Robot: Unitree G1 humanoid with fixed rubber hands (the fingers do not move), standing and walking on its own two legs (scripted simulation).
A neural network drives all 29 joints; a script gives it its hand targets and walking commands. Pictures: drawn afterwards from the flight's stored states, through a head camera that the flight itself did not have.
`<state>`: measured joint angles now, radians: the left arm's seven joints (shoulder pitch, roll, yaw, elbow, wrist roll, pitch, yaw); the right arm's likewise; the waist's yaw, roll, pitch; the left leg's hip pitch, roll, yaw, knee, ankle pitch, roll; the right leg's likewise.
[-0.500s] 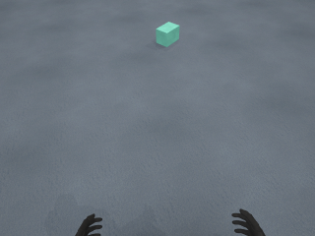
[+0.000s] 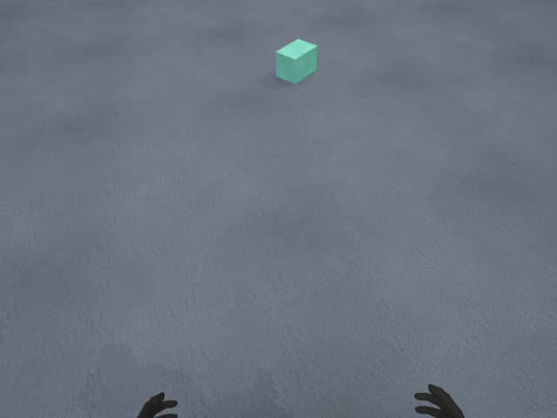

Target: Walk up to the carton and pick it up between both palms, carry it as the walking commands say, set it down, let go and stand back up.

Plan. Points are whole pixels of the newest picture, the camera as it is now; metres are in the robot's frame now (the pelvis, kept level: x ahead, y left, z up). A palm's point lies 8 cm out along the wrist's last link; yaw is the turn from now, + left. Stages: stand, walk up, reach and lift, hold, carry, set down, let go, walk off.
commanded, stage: stand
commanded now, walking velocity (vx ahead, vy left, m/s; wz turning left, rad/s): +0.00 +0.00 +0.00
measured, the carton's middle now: (296, 61) +2.34 -0.14 -0.68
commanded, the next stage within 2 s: walk up in 0.88 s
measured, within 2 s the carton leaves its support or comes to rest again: neither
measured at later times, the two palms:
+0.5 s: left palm out of the picture +0.06 +0.23 -0.12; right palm out of the picture +0.06 -0.23 -0.12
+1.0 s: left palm out of the picture +0.00 +0.22 -0.13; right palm out of the picture +0.00 -0.22 -0.13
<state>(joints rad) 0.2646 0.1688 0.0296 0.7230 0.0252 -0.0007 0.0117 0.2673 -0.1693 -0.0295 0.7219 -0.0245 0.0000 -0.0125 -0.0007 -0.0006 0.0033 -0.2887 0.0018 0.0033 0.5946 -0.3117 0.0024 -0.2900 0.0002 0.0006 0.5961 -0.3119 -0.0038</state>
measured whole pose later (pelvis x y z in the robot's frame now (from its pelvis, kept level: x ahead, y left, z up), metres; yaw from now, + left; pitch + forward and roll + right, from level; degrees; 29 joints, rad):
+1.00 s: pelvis +0.00 +0.00 +0.01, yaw +0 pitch -2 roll +0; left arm 0.30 0.14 0.03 1.06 0.01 -0.01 0.04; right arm 0.30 -0.14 -0.03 1.05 -0.01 -0.01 -0.04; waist 0.00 0.00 0.04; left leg -0.18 0.00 0.00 0.45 -0.24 0.00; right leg -0.18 0.00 0.00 0.45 -0.24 0.00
